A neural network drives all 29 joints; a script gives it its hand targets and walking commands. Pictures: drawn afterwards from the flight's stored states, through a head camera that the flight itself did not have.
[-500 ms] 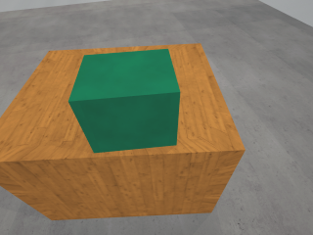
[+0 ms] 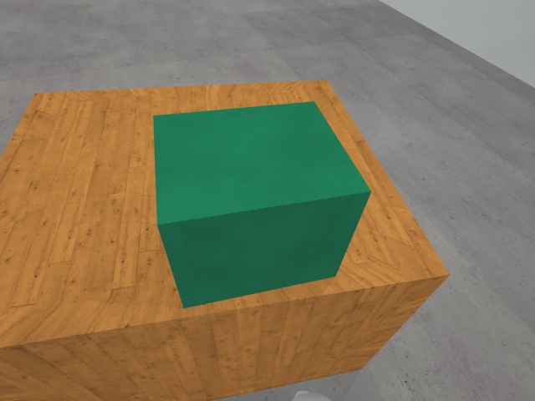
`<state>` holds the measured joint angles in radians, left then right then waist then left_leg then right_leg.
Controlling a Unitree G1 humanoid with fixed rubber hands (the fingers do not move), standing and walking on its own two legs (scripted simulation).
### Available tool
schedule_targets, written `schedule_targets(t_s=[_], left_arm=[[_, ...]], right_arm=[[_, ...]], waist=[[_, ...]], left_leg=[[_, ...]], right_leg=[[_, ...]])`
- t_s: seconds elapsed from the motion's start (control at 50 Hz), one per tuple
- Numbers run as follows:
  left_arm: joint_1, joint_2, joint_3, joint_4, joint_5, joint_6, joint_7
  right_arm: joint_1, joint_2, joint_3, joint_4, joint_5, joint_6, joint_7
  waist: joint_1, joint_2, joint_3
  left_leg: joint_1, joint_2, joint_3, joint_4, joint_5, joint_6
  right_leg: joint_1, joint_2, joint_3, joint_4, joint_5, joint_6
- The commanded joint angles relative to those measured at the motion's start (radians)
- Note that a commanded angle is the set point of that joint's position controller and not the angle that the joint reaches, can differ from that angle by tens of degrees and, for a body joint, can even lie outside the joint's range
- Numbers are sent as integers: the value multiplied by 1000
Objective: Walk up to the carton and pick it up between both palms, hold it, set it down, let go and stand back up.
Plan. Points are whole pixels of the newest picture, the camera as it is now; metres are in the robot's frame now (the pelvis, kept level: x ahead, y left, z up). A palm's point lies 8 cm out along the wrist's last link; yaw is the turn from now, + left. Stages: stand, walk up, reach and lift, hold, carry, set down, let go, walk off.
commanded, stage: walk up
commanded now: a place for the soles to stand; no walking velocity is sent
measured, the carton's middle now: (250, 201) +0.46 +0.01 +0.03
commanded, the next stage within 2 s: none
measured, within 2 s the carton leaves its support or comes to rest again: neither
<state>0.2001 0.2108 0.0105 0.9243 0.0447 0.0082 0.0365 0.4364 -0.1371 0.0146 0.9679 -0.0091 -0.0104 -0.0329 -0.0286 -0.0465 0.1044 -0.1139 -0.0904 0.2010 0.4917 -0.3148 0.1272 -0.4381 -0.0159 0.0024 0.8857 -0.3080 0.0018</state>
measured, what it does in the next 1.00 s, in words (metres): steps on the spot: right foot, then right foot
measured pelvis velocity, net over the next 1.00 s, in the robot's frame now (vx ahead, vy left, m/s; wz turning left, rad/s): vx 0.02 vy -0.06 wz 0.19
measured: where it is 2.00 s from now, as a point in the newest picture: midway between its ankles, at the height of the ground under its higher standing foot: outside the picture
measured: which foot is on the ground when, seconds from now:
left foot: down 0.00-1.00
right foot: up 0.00-0.12, down 0.14-0.46, up 0.48-0.82, down 0.84-1.00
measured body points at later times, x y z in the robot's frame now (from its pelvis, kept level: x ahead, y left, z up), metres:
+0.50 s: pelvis +0.03 +0.02 -0.01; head +0.05 +0.05 +0.43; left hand +0.11 +0.27 -0.18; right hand +0.06 -0.23 -0.14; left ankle -0.01 +0.07 -0.73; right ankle +0.07 -0.11 -0.73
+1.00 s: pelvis +0.02 -0.06 +0.00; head +0.06 -0.07 +0.45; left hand +0.09 +0.18 -0.15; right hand +0.11 -0.28 -0.16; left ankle -0.01 +0.07 -0.73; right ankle +0.07 -0.16 -0.73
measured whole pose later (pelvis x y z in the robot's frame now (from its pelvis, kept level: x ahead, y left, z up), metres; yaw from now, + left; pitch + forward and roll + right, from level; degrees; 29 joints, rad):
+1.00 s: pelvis +0.02 -0.06 +0.00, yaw +11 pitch -3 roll -1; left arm 0.00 0.16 0.00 1.09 0.01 0.07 0.02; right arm 0.27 -0.18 -0.02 0.90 -0.02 -0.01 -0.05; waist -0.03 0.05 0.14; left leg -0.22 -0.02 -0.14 0.62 -0.35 -0.02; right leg -0.25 0.01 -0.08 0.58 -0.28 -0.03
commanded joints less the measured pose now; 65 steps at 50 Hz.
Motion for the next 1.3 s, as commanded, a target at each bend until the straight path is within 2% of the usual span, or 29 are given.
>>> schedule_targets(t_s=[0.0, 0.08, 0.1, 0.16, 0.22, 0.26, 0.3, 0.32, 0.36, 0.38, 0.4, 0.42, 0.44, 0.46, 0.48, 0.52, 0.54, 0.56, 0.58, 0.6, 0.66, 0.78, 0.8, 0.86, 0.9, 0.94, 1.06, 1.2, 1.28], left_arm=[[-3, 38, -2, -4, 1, 29, 17], [-85, 41, -9, 9, -8, 30, 30], [-86, 46, -11, 19, -8, 27, 29], [-56, 80, -2, 82, -12, 20, 30], [-69, 98, 5, 108, -17, 12, 28], [-33, 112, 15, 115, -23, 1, 32], [-31, 131, 25, 116, -39, 2, 38], [-73, 138, 22, 113, -50, 6, 41], [-199, 133, 25, 82, -48, 13, 47], [-278, 135, 21, 58, -44, 16, 47], [-341, 129, 17, 47, -41, 23, 40], [-316, 93, -2, 50, -36, 28, 23], [-261, 71, -5, 42, -18, 37, 8], [-206, 62, -11, 58, -8, 51, 7], [-198, 64, -1, 58, 1, 62, 12], [-246, 95, 11, 61, 11, 68, 9], [-245, 87, 3, 72, 8, 68, 4], [-229, 90, 5, 83, 5, 69, 1], [-209, 79, 0, 97, 4, 68, 3], [-192, 86, 3, 115, 2, 69, 4], [-229, 89, -1, 104, 1, 67, 9], [-236, 62, -6, 117, -13, 53, 11], [-220, 53, -7, 126, -13, 49, 10], [-117, 137, 26, 158, -20, 25, 3], [-175, 171, 38, 130, -39, 36, -5], [-222, 148, 30, 103, -43, 49, -9], [-252, 151, 34, 53, -54, 61, -13], [-225, 174, 38, 36, -40, 62, -22], [-175, 174, 38, 32, -38, 60, -23]], right_arm=[[79, -146, -32, -63, 4, -13, -20], [110, -176, -40, -68, 12, 7, -27], [116, -159, -32, -69, 3, 7, -28], [121, -136, -24, -55, 12, 7, -29], [115, -172, -36, -48, 7, 7, -32], [101, -160, -44, -44, 5, 7, -29], [81, -138, -46, -63, -3, 11, -22], [71, -114, -41, -72, -10, 11, -20], [87, -104, -51, -74, -24, 18, -16], [118, -97, -49, -72, -24, 16, -10], [164, -96, -53, -62, -22, 1, -7], [163, -121, -53, -47, -26, -19, -6], [131, -208, -76, -64, -23, -37, -10], [81, -235, -90, -76, -19, -35, -17], [36, -232, -99, -94, -5, -38, -20], [-6, -170, -82, -107, -2, -42, -35], [2, -145, -68, -111, -3, -41, -44], [15, -139, -68, -111, 2, -38, -52], [23, -148, -74, -117, 4, -33, -50], [7, -158, -77, -124, 5, -31, -47], [13, -152, -86, -135, -1, -31, -43], [-18, -191, -96, -132, -17, -32, -29], [-46, -203, -101, -138, -17, -31, -23], [-90, -166, -75, -152, -10, -36, -10], [-60, -127, -58, -126, -7, -24, -20], [-70, -165, -65, -118, -13, -14, -28], [-69, -155, -54, -75, -2, -11, -23], [-74, -205, -65, -77, 0, -27, -18], [-121, -222, -61, -96, 2, -27, -15]], waist=[[20, 151, 1], [2, 137, 37], [7, 118, 14], [33, 98, -37], [37, 79, -117], [63, 30, -184], [75, -17, -201], [56, -76, -173], [12, -137, -100], [-40, -158, -64], [-88, -132, -30], [-71, 16, -35], [-43, 180, -23], [-4, 216, 12], [-11, 307, 1], [-1, 233, 71], [3, 223, 24], [3, 224, -26], [2, 286, -50], [13, 281, -82], [-7, 193, -130], [-19, 186, -163], [-3, 186, -152], [41, 29, -261], [24, -74, -265], [19, -119, -186], [10, -55, -30], [18, 52, -24], [57, 143, -41]], left_leg=[[-34, 364, -274, -129, 919, -198], [-46, 357, -308, -132, 892, -273], [-43, 363, -336, -140, 836, -260], [-117, 311, -286, -111, 816, -336], [-58, 254, -250, -37, 778, -355], [-78, 201, -227, 145, 722, -330], [-148, 129, -222, 273, 344, -306], [-152, 106, -258, 284, -5, -277], [-98, 130, -318, 387, -304, -201], [-83, 156, -341, 288, -258, -167], [-71, 199, -360, 59, -39, -147], [-85, 255, -415, -131, 222, -143], [-40, 388, -616, -148, 557, -118], [-86, 428, -671, -146, 676, -67], [-152, 465, -770, -198, 522, -11], [-77, 413, -697, -160, 740, -55], [27, 367, -608, -93, 988, -118], [108, 348, -537, -54, 1081, -168], [114, 305, -490, -56, 1068, -215], [147, 294, -484, -55, 1066, -215], [234, 303, -488, -32, 1108, -184], [160, 302, -489, -4, 956, -95], [103, 295, -477, -2, 867, -87], [-116, 173, -366, 95, 452, -104], [-71, 108, -336, 138, 220, -103], [-102, 113, -346, 141, 159, -92], [-139, 81, -323, 147, -7, -98], [-255, 115, -387, 58, -11, -73], [-340, 127, -449, 22, -46, -65]], right_leg=[[34, -25, -13, -71, 75, -12], [66, -18, -26, -214, 59, -35], [97, -19, -24, -244, 73, -37], [313, -59, 11, -351, 262, -83], [330, -88, 11, -362, 342, -119], [399, -146, 63, -355, 509, -184], [379, -247, 158, -396, 500, -259], [296, -305, 214, -438, 434, -280], [82, -332, 204, -517, 181, -265], [45, -304, 156, -509, 98, -214], [39, -243, 94, -429, 89, -142], [75, -132, 16, -267, 74, -66], [-32, -42, -37, -114, -41, -2], [-60, -7, -17, -73, -248, 12], [-16, -26, -2, -39, -263, 3], [-69, -49, 24, -26, -188, 13], [-92, -49, 41, -44, -138, 14], [-107, -42, 37, -55, -99, 14], [-76, -41, 34, -55, -73, 15], [-66, -37, 29, -43, -57, 24], [-77, -32, 27, -87, -33, 27], [95, -40, 5, -317, 3, 14], [154, -44, 6, -382, 52, 5], [492, -170, 92, -424, 636, -75], [399, -195, 97, -406, 535, -145], [319, -178, 81, -463, 351, -145], [95, -211, 108, -608, -147, -147], [187, -177, 61, -567, -237, -96], [261, -157, 54, -541, -215, -85]])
